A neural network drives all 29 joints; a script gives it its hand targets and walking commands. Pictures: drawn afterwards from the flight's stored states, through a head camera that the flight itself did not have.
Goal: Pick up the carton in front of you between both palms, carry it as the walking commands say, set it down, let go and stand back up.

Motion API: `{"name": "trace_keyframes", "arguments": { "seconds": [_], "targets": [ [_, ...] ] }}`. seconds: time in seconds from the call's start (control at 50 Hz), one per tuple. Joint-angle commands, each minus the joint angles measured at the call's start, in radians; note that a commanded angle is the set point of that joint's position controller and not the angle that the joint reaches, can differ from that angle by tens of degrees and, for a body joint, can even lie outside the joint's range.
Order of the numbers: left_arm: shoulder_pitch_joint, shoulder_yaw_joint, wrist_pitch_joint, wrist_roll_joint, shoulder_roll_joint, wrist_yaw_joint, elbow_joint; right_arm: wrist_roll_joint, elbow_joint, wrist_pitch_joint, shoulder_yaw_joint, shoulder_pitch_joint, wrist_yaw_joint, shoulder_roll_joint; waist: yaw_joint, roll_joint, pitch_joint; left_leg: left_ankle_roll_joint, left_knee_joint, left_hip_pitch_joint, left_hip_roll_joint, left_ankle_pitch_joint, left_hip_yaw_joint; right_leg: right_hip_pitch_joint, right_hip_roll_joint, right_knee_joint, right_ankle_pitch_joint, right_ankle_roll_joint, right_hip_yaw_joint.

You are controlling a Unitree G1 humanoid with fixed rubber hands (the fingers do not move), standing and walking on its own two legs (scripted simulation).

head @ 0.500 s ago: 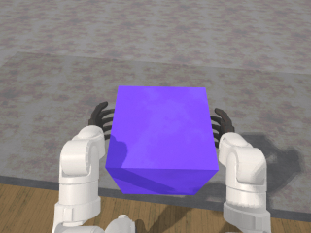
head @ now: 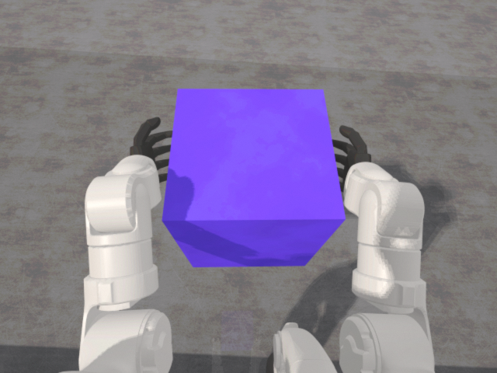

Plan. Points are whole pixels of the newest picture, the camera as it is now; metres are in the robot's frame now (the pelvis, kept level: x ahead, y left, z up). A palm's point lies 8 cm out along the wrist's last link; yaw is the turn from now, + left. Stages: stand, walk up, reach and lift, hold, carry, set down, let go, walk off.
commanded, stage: carry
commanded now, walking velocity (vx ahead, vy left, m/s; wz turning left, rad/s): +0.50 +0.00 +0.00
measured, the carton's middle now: (249, 189) +0.39 -0.01 +0.03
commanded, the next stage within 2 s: none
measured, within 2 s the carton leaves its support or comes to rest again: neither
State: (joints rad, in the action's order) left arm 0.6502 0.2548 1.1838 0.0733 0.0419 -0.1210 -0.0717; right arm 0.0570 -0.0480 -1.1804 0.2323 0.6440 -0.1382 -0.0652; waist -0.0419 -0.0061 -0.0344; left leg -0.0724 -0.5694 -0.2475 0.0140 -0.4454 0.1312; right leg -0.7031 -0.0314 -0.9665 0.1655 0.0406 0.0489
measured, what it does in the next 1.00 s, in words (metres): goes down: right foot 0.15 m lower, then left foot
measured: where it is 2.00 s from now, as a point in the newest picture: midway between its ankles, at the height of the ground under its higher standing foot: (266, 142)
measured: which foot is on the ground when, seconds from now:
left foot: down 0.00-0.32, up 0.34-0.74, down 0.76-1.00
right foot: up 0.00-0.20, down 0.22-0.76, up 0.78-1.00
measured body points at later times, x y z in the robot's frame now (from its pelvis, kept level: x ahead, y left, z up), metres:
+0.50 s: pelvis +0.34 -0.10 -0.15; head +0.46 -0.11 +0.29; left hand +0.71 +0.08 -0.10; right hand +0.73 -0.22 -0.11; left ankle +0.25 +0.07 -0.74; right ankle +0.34 -0.10 -0.87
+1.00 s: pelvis +0.66 -0.12 -0.13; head +0.67 -0.13 +0.32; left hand +1.01 +0.00 -0.03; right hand +0.98 -0.31 -0.04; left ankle +0.64 -0.06 -0.87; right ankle +0.70 -0.27 -0.83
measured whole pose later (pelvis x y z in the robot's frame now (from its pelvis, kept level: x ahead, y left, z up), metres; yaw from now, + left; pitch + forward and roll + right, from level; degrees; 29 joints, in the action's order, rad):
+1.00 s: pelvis +0.66 -0.12 -0.13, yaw -3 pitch +5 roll -1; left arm 0.42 0.21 1.12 0.10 0.09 -0.10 -0.05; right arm 0.04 -0.02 -1.14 0.15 0.44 -0.15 -0.06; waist -0.06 0.04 0.09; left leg -0.08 -0.35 -0.22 0.01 -0.21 0.15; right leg -0.54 -0.06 -0.79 0.35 -0.02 0.04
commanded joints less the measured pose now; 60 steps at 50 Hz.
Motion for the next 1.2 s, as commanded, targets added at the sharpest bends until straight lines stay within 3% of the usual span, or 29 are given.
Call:
{"name": "trace_keyframes", "arguments": {
  "seconds": [0.0, 0.04, 0.08, 0.12, 0.18, 0.2, 0.22, 0.24, 0.26, 0.28, 0.3, 0.32, 0.36, 0.42, 0.46, 0.56, 0.64, 0.7, 0.72, 0.74, 0.76, 0.78, 0.8, 0.86, 1.0, 1.12, 1.14, 1.16, 1.18],
  "targets": [
    [0.591, -0.747, 0.007, -0.375, 1.020, 0.201, -0.019, -0.420, -0.090, -0.001, -0.734, 0.650, 0.245, -0.971, -0.141, 0.136, 0.444, -0.127, -0.105, 0.881, -0.247, 0.849, -0.330, -0.563, -0.029, 0.056, -0.057, 0.000, -0.037],
    [0.558, -0.724, 0.020, -0.358, 0.973, 0.214, 0.015, -0.429, -0.067, -0.006, -0.750, 0.638, 0.249, -0.959, -0.155, 0.029, 0.361, -0.110, -0.131, 0.748, -0.183, 0.675, -0.279, -0.486, -0.041, 0.309, -0.271, -0.011, -0.031],
    [0.526, -0.678, 0.031, -0.328, 0.921, 0.221, 0.045, -0.470, -0.043, -0.002, -0.774, 0.651, 0.257, -0.980, -0.124, -0.017, 0.343, -0.076, -0.109, 0.359, -0.124, 0.443, -0.154, 0.001, -0.013, 0.538, -0.657, 0.007, 0.010],
    [0.521, -0.639, 0.040, -0.307, 0.883, 0.222, 0.060, -0.499, -0.029, 0.002, -0.778, 0.697, 0.266, -0.995, -0.025, 0.092, 0.321, -0.046, -0.163, 0.109, -0.125, 0.352, -0.109, 0.330, -0.024, 0.474, -0.763, 0.025, 0.033],
    [0.551, -0.591, 0.048, -0.310, 0.823, 0.223, 0.104, -0.503, 0.012, -0.009, -0.755, 0.753, 0.265, -0.991, 0.128, 0.040, 0.371, -0.003, -0.589, 0.055, -0.087, 0.541, -0.046, 0.696, -0.006, 0.536, -0.646, 0.015, 0.126],
    [0.573, -0.574, 0.052, -0.320, 0.816, 0.231, 0.114, -0.492, 0.017, -0.013, -0.732, 0.792, 0.257, -0.966, 0.160, -0.086, 0.381, 0.034, -0.924, -0.069, -0.030, 0.299, -0.041, 0.804, -0.041, 0.539, -0.496, 0.017, 0.069],
    [0.614, -0.563, 0.059, -0.326, 0.803, 0.235, 0.154, -0.485, 0.052, -0.032, -0.698, 0.830, 0.245, -0.957, 0.127, -0.326, 0.394, 0.056, -1.197, -0.363, 0.075, -0.310, -0.096, 0.988, -0.162, 0.260, -0.933, 0.014, -0.028],
    [0.590, -0.544, 0.069, -0.351, 0.793, 0.234, 0.206, -0.473, 0.087, -0.054, -0.665, 0.804, 0.228, -0.941, 0.087, -0.343, 0.516, 0.059, -1.229, -0.488, 0.043, -0.267, -0.215, 1.103, -0.262, 0.181, -1.058, 0.052, -0.274],
    [0.614, -0.547, 0.073, -0.386, 0.830, 0.238, 0.179, -0.460, 0.078, -0.061, -0.643, 0.777, 0.213, -0.921, 0.116, -0.257, 0.576, 0.066, -1.244, -0.510, 0.024, -0.184, -0.200, 1.062, -0.306, 0.284, -0.721, 0.111, -0.403],
    [0.666, -0.569, 0.068, -0.419, 0.886, 0.244, 0.131, -0.453, 0.047, -0.059, -0.634, 0.794, 0.199, -0.940, 0.101, -0.174, 0.589, 0.073, -1.153, -0.527, 0.006, -0.142, -0.185, 0.983, -0.321, 0.461, -0.290, 0.110, -0.563],
    [0.774, -0.594, 0.060, -0.455, 0.954, 0.249, 0.061, -0.455, -0.001, -0.051, -0.628, 0.847, 0.186, -0.972, 0.084, -0.130, 0.586, 0.064, -1.128, -0.521, -0.024, -0.089, -0.203, 0.922, -0.359, 0.518, -0.151, 0.135, -0.646],
    [0.885, -0.623, 0.058, -0.502, 1.027, 0.254, -0.008, -0.441, -0.058, -0.036, -0.630, 0.905, 0.171, -0.994, 0.076, -0.040, 0.550, 0.072, -1.083, -0.513, -0.028, -0.013, -0.234, 0.899, -0.328, 0.505, -0.208, 0.078, -0.568],
    [0.894, -0.660, 0.038, -0.551, 1.083, 0.250, -0.063, -0.417, -0.097, -0.017, -0.638, 0.851, 0.152, -1.036, 0.080, -0.098, 0.555, 0.092, -0.960, -0.449, -0.026, -0.047, -0.203, 0.893, -0.253, 0.490, -0.511, 0.025, -0.469],
    [0.700, -0.678, 0.002, -0.520, 1.103, 0.241, -0.078, -0.385, -0.096, 0.029, -0.674, 0.664, 0.137, -1.067, 0.108, -0.176, 0.728, 0.039, -0.873, -0.563, -0.022, 0.058, -0.171, 1.156, -0.186, 0.319, -0.923, -0.016, -0.289],
    [0.601, -0.710, -0.029, -0.494, 1.110, 0.246, -0.064, -0.350, -0.086, 0.066, -0.709, 0.571, 0.136, -1.069, 0.134, -0.114, 0.707, 0.033, -0.792, -0.674, -0.012, 0.071, -0.125, 1.210, -0.177, 0.344, -0.911, 0.016, -0.274],
    [0.496, -0.830, -0.116, -0.475, 1.112, 0.282, -0.056, -0.313, -0.101, 0.154, -0.795, 0.492, 0.167, -1.058, 0.111, -0.087, 0.631, 0.025, -0.562, -0.676, -0.023, 0.191, -0.049, 1.102, -0.151, 0.405, -0.920, 0.036, -0.184],
    [0.445, -0.870, -0.164, -0.462, 1.070, 0.292, -0.042, -0.321, -0.114, 0.188, -0.847, 0.467, 0.193, -1.017, 0.095, -0.074, 0.527, 0.022, -0.216, -0.503, 0.025, 0.337, 0.028, 0.987, -0.107, 0.447, -0.967, 0.034, -0.092],
    [0.413, -0.870, -0.174, -0.449, 1.026, 0.278, -0.038, -0.342, -0.114, 0.184, -0.859, 0.444, 0.212, -0.983, 0.027, -0.073, 0.518, 0.004, 0.015, -0.071, 0.097, 0.428, 0.105, 0.762, -0.127, 0.325, -1.151, -0.002, -0.005],
    [0.423, -0.866, -0.172, -0.442, 1.012, 0.272, -0.043, -0.351, -0.115, 0.180, -0.856, 0.438, 0.218, -0.968, -0.021, -0.060, 0.545, -0.013, 0.104, 0.129, 0.087, 0.500, 0.096, 0.658, -0.122, 0.202, -1.097, -0.029, 0.039],
    [0.443, -0.857, -0.168, -0.430, 0.988, 0.266, -0.054, -0.364, -0.121, 0.173, -0.853, 0.441, 0.225, -0.957, -0.061, -0.010, 0.559, -0.064, 0.142, 0.340, -0.012, 0.573, -0.024, 0.486, -0.081, -0.003, -0.809, -0.065, 0.058],
    [0.444, -0.849, -0.157, -0.416, 0.978, 0.262, -0.053, -0.375, -0.109, 0.163, -0.847, 0.431, 0.229, -0.948, -0.056, 0.192, 0.579, -0.159, 0.050, 0.571, -0.264, 0.985, -0.341, 0.202, 0.055, -0.217, 0.183, -0.075, 0.041],
    [0.383, -0.822, -0.139, -0.399, 0.956, 0.253, -0.001, -0.372, -0.063, 0.153, -0.818, 0.404, 0.231, -0.916, -0.054, 0.253, 0.714, -0.358, 0.122, 0.707, -0.417, 0.752, -0.719, 0.012, 0.134, -0.515, 0.410, -0.089, -0.076],
    [0.357, -0.791, -0.129, -0.380, 0.927, 0.243, -0.003, -0.395, -0.051, 0.140, -0.832, 0.397, 0.237, -0.939, -0.044, 0.134, 0.682, -0.359, 0.185, 0.656, -0.417, 0.457, -0.740, -0.055, 0.064, -0.530, 0.371, -0.054, -0.144],
    [0.325, -0.709, -0.099, -0.332, 0.911, 0.233, 0.001, -0.474, -0.097, 0.105, -0.856, 0.524, 0.259, -1.026, 0.023, -0.053, 0.464, -0.214, 0.301, 0.324, -0.338, 0.394, -0.498, 0.013, -0.035, -0.246, 0.267, -0.034, -0.090],
    [0.220, -0.758, -0.031, -0.330, 1.033, 0.250, -0.020, -0.415, -0.102, 0.020, -0.779, 0.333, 0.291, -1.040, 0.021, 0.159, 0.397, -0.059, 0.332, 0.242, -0.217, 0.615, -0.127, 0.245, 0.017, 0.399, 0.024, -0.074, 0.100],
    [0.145, -0.822, 0.009, -0.368, 1.049, 0.279, -0.118, -0.329, -0.147, -0.008, -0.764, 0.145, 0.300, -0.997, 0.033, 0.165, 0.362, 0.009, 0.158, 0.191, -0.185, 0.530, -0.013, 0.481, 0.022, 0.601, -0.042, -0.056, 0.196],
    [0.128, -0.826, 0.013, -0.369, 1.047, 0.284, -0.127, -0.322, -0.159, -0.010, -0.767, 0.109, 0.299, -0.986, 0.042, 0.131, 0.401, 0.040, 0.027, 0.077, -0.168, 0.526, 0.031, 0.657, -0.015, 0.578, -0.003, -0.034, 0.158],
    [0.084, -0.818, 0.014, -0.358, 1.025, 0.287, -0.124, -0.322, -0.188, -0.018, -0.775, 0.105, 0.299, -0.976, 0.061, -0.033, 0.442, 0.089, -0.201, -0.099, -0.105, 0.381, 0.064, 0.801, -0.188, 0.652, 0.127, 0.025, -0.134],
    [0.062, -0.812, 0.010, -0.342, 1.013, 0.289, -0.123, -0.332, -0.227, -0.027, -0.795, 0.131, 0.302, -0.995, 0.079, -0.277, 0.447, 0.105, -0.421, -0.377, -0.032, 0.130, 0.026, 0.957, -0.360, 0.700, 0.126, 0.158, -0.444]
  ]
}}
